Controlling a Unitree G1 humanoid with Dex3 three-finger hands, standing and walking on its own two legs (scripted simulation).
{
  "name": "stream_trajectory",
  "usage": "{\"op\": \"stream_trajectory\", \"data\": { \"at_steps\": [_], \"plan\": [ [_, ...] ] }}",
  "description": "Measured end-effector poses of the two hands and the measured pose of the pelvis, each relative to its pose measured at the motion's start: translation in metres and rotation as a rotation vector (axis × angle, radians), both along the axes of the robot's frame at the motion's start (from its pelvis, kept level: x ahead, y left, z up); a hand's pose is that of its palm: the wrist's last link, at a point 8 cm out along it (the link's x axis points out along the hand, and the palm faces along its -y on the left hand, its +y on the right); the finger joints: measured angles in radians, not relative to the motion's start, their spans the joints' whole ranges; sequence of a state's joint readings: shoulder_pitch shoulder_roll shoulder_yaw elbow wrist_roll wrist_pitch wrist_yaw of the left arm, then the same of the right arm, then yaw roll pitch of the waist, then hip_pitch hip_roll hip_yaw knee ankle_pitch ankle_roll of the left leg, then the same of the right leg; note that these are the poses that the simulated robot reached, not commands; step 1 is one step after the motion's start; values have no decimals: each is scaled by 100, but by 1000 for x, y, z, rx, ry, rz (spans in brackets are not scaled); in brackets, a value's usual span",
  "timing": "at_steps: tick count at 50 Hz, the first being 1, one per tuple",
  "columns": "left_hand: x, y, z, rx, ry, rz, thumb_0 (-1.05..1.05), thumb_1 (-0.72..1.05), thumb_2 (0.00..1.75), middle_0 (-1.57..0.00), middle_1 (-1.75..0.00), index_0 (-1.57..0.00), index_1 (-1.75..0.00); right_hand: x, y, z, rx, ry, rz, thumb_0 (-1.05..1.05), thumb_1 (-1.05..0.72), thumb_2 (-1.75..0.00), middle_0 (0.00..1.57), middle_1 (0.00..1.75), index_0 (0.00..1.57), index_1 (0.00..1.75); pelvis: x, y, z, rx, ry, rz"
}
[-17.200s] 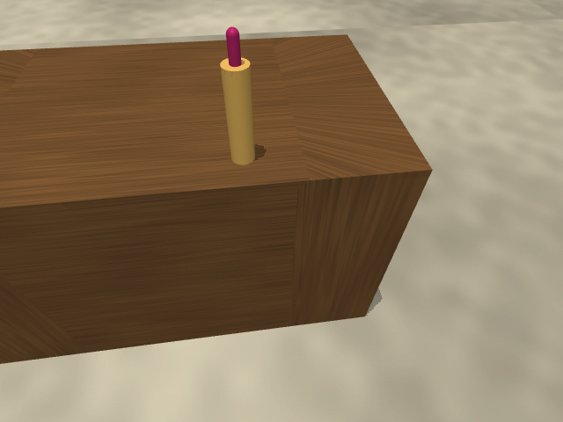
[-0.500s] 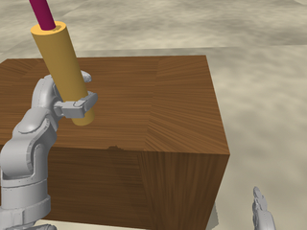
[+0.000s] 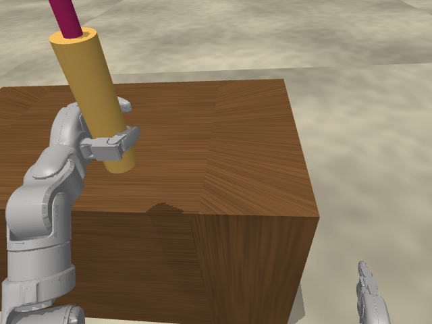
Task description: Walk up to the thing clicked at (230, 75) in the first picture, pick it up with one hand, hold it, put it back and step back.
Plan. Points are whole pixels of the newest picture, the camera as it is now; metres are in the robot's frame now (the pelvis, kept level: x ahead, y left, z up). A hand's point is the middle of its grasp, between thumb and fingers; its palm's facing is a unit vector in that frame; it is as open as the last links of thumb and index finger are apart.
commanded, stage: hold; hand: left
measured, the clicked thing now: (94, 92) +0.33 +0.17 +0.32
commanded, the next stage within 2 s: crouch in 0.94 s
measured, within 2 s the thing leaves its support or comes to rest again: neither
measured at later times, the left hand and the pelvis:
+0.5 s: hand (109, 132) +0.32 +0.16 +0.26, palm faces +0.07 -1.00 -0.06, open 7.1 cm; pelvis +0.00 +0.00 +0.00, yaw +1 degrees
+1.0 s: hand (105, 141) +0.31 +0.17 +0.25, palm faces +0.12 -0.99 -0.07, open 7.1 cm; pelvis +0.00 +0.00 +0.00, yaw +0 degrees
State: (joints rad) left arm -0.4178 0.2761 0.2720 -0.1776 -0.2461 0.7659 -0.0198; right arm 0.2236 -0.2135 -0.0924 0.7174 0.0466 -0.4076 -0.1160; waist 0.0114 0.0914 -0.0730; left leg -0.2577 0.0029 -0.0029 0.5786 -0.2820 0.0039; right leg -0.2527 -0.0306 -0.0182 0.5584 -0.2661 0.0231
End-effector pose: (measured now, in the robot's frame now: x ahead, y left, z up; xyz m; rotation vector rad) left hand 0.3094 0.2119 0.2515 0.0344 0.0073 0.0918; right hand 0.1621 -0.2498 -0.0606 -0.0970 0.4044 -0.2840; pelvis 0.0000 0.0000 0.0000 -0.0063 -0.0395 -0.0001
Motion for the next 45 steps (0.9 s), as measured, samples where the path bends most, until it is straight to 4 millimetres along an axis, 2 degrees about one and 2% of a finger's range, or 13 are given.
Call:
{"op": "stream_trajectory", "data": {
  "at_steps": [9, 17, 27, 36, 45],
  "plan": [
    [-13, 8, -6, 13, -16, 17, 1, -9, 115, -86, -107, -92, -110, -1, 3, -4, -1, 23, 8, -1, 53, -6, 5, 5, 5, 5, 0, 1, 0, -2, 0, -1],
    [-25, 9, 4, 45, -46, 14, 1, -9, 115, -86, -107, -92, -110, 6, 10, -6, -1, 16, 33, -1, 52, -7, 6, 5, 5, 5, -2, 1, 0, -3, -6, 8],
    [-13, -3, 15, 14, -35, -33, 1, -9, 115, -86, -107, -92, -110, 8, 8, -1, 1, -19, 23, -1, 52, -7, 6, 5, 6, 5, -3, -1, 0, 1, -10, 11],
    [3, -6, 6, -15, 3, -12, 1, -9, 115, -86, -107, -92, -110, -5, -5, 0, -2, -6, -8, -1, 53, -6, 6, 5, 5, 5, -4, -4, 0, 3, -2, 0],
    [-9, 6, -3, 17, -15, 24, 1, -9, 115, -86, -107, -92, -110, -9, -4, -6, -1, 31, 1, -1, 53, -6, 5, 5, 5, 5, -4, -4, -1, 1, 5, -2]
  ]
}}
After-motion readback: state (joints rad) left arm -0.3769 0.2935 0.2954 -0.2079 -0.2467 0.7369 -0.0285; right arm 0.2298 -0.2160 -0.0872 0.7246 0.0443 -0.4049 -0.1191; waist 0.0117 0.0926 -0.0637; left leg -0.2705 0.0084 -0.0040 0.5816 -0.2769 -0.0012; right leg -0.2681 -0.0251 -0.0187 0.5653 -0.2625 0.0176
